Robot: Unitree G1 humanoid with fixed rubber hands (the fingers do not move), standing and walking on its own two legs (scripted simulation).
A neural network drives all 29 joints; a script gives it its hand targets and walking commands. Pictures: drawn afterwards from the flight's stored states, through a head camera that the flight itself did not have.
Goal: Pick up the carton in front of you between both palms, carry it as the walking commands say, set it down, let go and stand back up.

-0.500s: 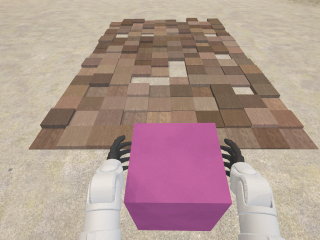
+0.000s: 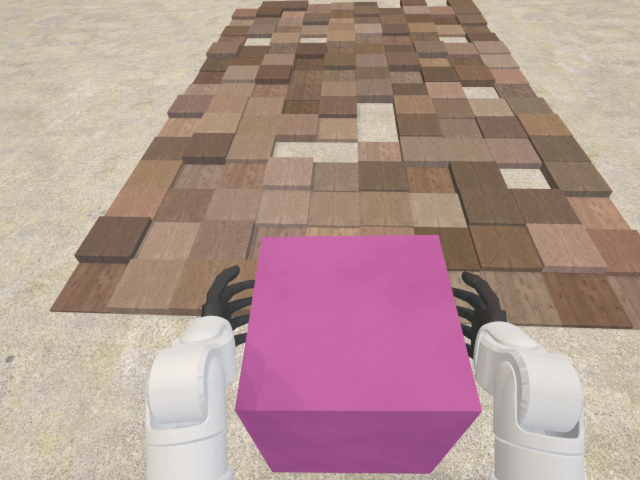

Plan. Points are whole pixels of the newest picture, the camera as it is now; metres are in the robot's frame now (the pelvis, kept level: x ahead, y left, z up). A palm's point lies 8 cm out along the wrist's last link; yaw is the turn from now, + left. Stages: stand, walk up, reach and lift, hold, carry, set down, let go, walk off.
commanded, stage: carry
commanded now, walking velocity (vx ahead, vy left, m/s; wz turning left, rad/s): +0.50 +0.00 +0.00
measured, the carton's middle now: (350, 360) +0.27 +0.01 +0.01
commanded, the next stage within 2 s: none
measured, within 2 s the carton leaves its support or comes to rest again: neither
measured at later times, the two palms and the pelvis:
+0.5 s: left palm (247, 111) +0.64 +0.18 +0.15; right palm (427, 115) +0.63 -0.12 +0.16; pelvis +0.32 +0.04 +0.00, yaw -1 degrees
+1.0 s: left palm (285, 40) +1.04 +0.17 +0.13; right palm (407, 40) +1.05 -0.13 +0.12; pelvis +0.65 +0.00 -0.01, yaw -1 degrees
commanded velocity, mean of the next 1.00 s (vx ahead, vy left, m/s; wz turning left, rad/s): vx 0.50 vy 0.00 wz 0.00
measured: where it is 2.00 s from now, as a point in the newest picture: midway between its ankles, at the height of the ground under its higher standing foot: (347, 222)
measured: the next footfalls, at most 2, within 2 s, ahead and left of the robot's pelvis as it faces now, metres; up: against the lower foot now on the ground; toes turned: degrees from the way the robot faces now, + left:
left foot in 0.14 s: +0.26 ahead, +0.12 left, +0.00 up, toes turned +12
right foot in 0.62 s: +0.60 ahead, -0.06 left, +0.00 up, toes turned -8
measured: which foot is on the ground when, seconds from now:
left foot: up 0.00-0.12, down 0.14-0.62, up 0.64-1.00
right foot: down 0.00-0.16, up 0.18-0.60, down 0.62-1.00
